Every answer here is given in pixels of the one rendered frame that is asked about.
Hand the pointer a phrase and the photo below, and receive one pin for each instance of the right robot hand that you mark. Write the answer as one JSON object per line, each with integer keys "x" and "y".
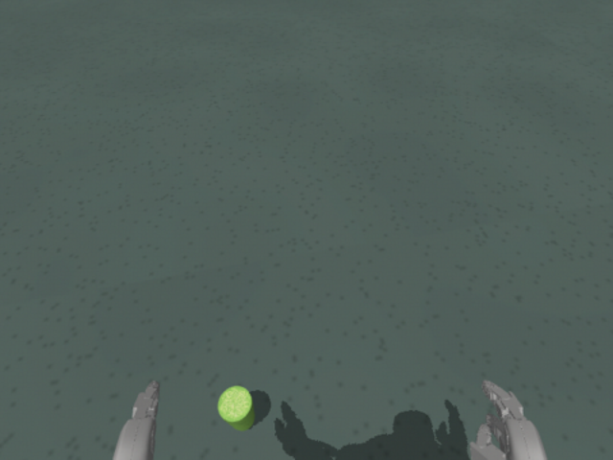
{"x": 518, "y": 437}

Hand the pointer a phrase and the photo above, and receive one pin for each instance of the cup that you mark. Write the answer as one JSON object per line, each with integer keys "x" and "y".
{"x": 235, "y": 407}

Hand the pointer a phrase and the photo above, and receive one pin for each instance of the left robot hand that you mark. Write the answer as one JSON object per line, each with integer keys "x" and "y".
{"x": 137, "y": 438}

